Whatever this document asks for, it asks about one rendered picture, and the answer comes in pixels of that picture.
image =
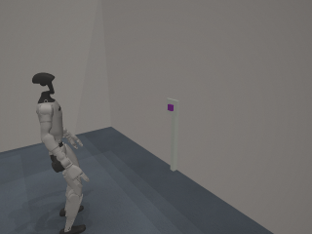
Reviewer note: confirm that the left robot thigh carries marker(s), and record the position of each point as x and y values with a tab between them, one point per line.
71	155

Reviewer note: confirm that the panel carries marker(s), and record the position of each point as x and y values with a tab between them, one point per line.
174	131

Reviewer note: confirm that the robot left hand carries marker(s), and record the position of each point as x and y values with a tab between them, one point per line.
71	140

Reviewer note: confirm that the robot right upper arm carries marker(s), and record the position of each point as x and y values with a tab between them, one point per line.
46	113

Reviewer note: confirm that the robot right forearm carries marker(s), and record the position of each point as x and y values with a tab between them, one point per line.
53	147

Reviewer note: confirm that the button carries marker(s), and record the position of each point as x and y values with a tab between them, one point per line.
170	107

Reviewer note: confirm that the robot left forearm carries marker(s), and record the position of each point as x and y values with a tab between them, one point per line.
66	133

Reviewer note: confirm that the robot torso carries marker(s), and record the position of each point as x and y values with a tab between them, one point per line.
57	125

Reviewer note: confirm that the robot right hand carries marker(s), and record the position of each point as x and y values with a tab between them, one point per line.
73	172

